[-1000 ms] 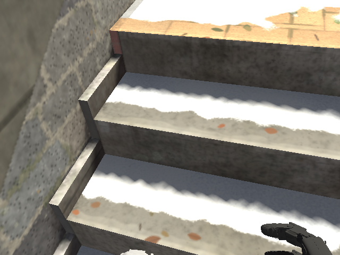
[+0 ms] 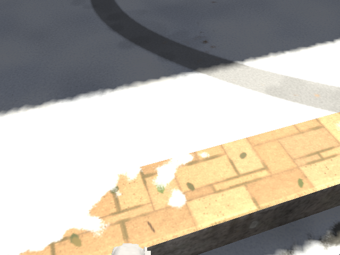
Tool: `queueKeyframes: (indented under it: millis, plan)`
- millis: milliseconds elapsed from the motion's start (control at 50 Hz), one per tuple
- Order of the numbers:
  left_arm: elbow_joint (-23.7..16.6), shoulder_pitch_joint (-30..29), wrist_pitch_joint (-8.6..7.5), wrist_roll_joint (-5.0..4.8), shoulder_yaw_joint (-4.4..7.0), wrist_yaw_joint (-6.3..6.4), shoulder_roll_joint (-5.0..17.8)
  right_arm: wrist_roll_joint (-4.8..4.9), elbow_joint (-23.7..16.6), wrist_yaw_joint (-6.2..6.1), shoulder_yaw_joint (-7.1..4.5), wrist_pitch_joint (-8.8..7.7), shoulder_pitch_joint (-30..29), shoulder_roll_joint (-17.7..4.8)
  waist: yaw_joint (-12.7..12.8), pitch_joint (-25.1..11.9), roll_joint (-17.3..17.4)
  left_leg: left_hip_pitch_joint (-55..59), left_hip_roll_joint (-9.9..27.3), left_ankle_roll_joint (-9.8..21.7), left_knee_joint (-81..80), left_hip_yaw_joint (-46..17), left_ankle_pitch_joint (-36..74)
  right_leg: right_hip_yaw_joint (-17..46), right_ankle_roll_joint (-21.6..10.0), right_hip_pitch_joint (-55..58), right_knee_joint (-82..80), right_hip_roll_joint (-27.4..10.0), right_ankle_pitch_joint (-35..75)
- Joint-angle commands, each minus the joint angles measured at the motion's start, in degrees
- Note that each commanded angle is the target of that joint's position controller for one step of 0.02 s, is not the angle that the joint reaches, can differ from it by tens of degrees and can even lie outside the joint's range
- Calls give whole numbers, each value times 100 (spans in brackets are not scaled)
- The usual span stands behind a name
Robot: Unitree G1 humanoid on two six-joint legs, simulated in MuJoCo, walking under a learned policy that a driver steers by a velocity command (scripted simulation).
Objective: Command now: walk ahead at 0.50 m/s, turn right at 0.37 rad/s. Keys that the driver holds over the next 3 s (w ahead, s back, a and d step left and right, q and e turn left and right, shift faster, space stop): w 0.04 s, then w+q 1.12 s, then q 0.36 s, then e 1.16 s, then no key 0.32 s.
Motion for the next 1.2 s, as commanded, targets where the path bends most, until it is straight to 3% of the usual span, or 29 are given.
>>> queueKeyframes:
  millis: [20, 80, 120, 140, 160, 180, 200, 220, 240, 260, 280, 340, 380, 420, 460, 500, 600, 660, 720, 760, 780, 800, 820, 840, 920, 1000, 1040, 1120, 1200]
  plan:
    - [-478, -590, -227, 309, -109, -14, 234, -15, -699, -8, 216, 48, -510, 18, -307, 457, 7, -43, 266, 74, -869, 567, 449, 1184, -614, -700, -1934, -923, 233]
    - [-624, -145, -214, 35, -159, -175, 483, 61, -1361, -71, 243, 260, -1741, -169, 109, 649, -559, 869, 391, -387, -2420, 1180, 134, 1203, -990, -928, -3037, -1270, 620]
    - [-908, -859, -359, -293, -170, -311, 747, -19, -1353, 34, 249, 449, -1213, -77, -467, 573, -799, 3230, 87, -566, -3345, 1616, 28, 933, -1352, -1703, -3264, -1777, 4105]
    - [-717, -169, -352, -733, 188, 418, 1014, 121, -713, -451, 319, 399, -357, 620, -213, 335, -301, 3462, -160, -342, -3946, 2400, -1919, 168, -700, -25, -3602, -1599, 5724]
    - [-692, -13, -353, -770, 130, 671, 1135, 277, -650, -589, 316, 325, 24, 464, -383, 365, -601, 3809, -323, -232, -4692, 2406, -2677, -63, -616, 746, -2875, -1568, 8310]
    - [-739, -474, -406, -440, 149, -84, 1670, 6, -1489, 4, 119, 358, -761, -427, -733, 357, -1960, 3067, -507, -566, -5502, 2060, -1637, 802, -1385, 1585, -2505, -2475, 9840]
    - [-878, -788, -392, -369, 353, -412, 1755, 53, -1378, 9, -78, 296, -364, -963, -692, -223, -1488, 3124, -697, -425, -6273, 1729, -1359, 338, -1386, 2671, -1504, -2223, 11221]
    - [-741, -90, -359, 36, 378, -514, 1236, 8, -851, 2, -206, 301, 865, -1085, -452, -1299, -335, 4883, -424, 187, -6464, 339, 275, 204, -1077, 1756, 135, -1841, 10466]
    - [-684, 400, -259, 222, 239, -670, 666, 37, -389, -38, -260, 349, 1822, -1117, -722, -1757, 601, 6629, 115, 901, -8270, -1943, -1803, 662, -1016, -213, 1153, -1115, 7617]
    - [-631, -637, -38, 26, 374, -685, 678, -309, -319, -117, -286, 393, 2562, -1176, -1403, -707, 1527, 6577, 738, 1389, -10377, -4420, -3927, 1145, -679, -2232, 3981, 94, 2612]
    - [-877, -1076, -59, -265, 377, -509, 532, -229, 115, -160, -231, 181, 2913, -959, -1134, 114, 1355, 6121, 793, 883, -10566, -4879, -5133, 1685, -643, -3373, 5769, 114, 2866]
    - [-1298, -1854, -219, -285, 160, -20, 392, -98, 587, -100, -42, -25, 1236, 82, -52, 431, -647, 4997, 704, 348, -10093, -3009, -3147, 1528, -719, -4090, 6666, -318, 3162]
    - [-1305, -1668, -153, -102, -32, 61, 39, 45, 881, -120, 87, -107, 578, 489, 350, 399, 16, 4624, 283, 308, -10102, -1823, -2267, 1107, -750, -4605, 7241, -533, 2213]
    - [-1447, -1946, -108, -71, -147, 42, 53, -120, 1252, -66, 117, -204, 1237, 486, 242, 277, -237, 4906, 173, 197, -10065, -1111, -1339, 495, -657, -5102, 6846, -798, 2237]
    - [-1680, -2595, -153, -290, -114, 48, 224, -361, 1176, 11, 61, -244, 1474, 176, -18, 359, -67, 4324, 17, 121, -10428, -829, -1100, -7, -456, -4630, 6554, -969, 2206]
    - [-1720, -2782, -171, -213, -245, 81, 17, -386, 1549, -3, 96, -223, 2225, 204, -273, 384, 598, 5010, 270, 459, -10416, -1317, -894, -96, -456, -5565, 8219, -930, 1691]
    - [-2720, -4663, -85, -207, -449, 254, -85, -646, 2125, 29, 209, -276, 3475, 268, -863, 711, 332, 6302, 558, 563, -10808, -1928, -813, -397, -476, -6748, 6386, -1271, 1640]
    - [-3095, -5368, 340, -24, -477, 119, -401, -25, 1579, 229, 276, -346, 2622, 350, -559, 835, 554, 4403, 1056, 744, -12144, -1451, 718, -1265, -20, -3688, 4480, -1235, 495]
    - [-2995, -4938, 188, -186, -207, 25, 224, 58, 1428, 257, 38, -594, 2614, -472, -132, 293, 1034, 5989, 1179, 594, -11434, -1061, 6149, -1449, -96, -2346, 3283, -375, -136]
    - [-2726, -3141, -50, -262, 56, 147, 671, -2, 1066, 183, -333, -544, 1910, -1081, 563, -925, 1039, 6337, 899, -74, -9660, -665, 8092, -445, -404, -192, 2526, -485, 572]
    - [-2377, -1927, -40, -379, 38, 205, 680, -294, 1024, 211, -144, -553, 2566, -164, 574, -2677, -913, 4507, 319, -180, -7838, -808, 5930, 2024, -1303, 2492, 1364, -1563, 438]
    - [-2070, -790, -33, -163, 92, 335, 907, -275, 1045, 233, -65, -426, 2351, 405, 975, -2640, -2113, 3026, -726, -335, -5469, -885, 141, 4465, -1766, 3009, -571, -2647, -1275]
    - [-1871, -897, -153, -82, 106, 371, 966, -141, 1132, 286, -242, -338, 1705, 56, 1141, -1117, -1755, 2073, -556, -310, -2676, -1152, 526, 5040, -1329, 1377, -1398, -2554, -3618]
    - [-1687, -1487, -312, -252, 174, 377, 1158, -60, 1163, 203, -325, -386, 1618, -2, 630, 84, -989, 1672, -289, -387, -2226, -683, 658, 4218, -1168, 285, -1289, -2545, -3652]
    - [-1203, -2229, -239, -285, -201, 249, -811, -78, 826, -12, -149, -202, 862, 487, -323, 56, 211, 1746, 218, 178, -1625, -486, 541, 1853, -877, -253, -1537, -2610, 633]
    - [-1198, -2577, -433, -128, 25, 387, -348, -9, 499, 133, -111, -278, 46, 299, -516, 219, 16, 2097, 447, 168, -3517, 87, 405, -566, -395, -260, -2356, -1913, 1252]
    - [-1176, -2337, -563, -139, -58, 422, -349, -172, 470, 265, -265, -321, -271, -161, -447, 207, -307, 2070, 475, -12, -3669, 91, 896, -989, -381, 123, -2581, -1868, 2157]
    - [-825, -1072, -568, 141, -25, 397, 128, -80, 214, 241, -235, -290, -917, -22, -5, 232, -215, 1328, 559, -191, -5542, 117, 1355, -1448, -448, 2074, -2774, -2158, 3444]
    - [-762, -825, -713, -97, 15, 262, 234, -12, 16, 178, -268, -54, -1649, 63, -14, 439, -481, 2671, 575, -474, -7264, 815, 839, -1984, -369, 2236, -3070, -2230, 4777]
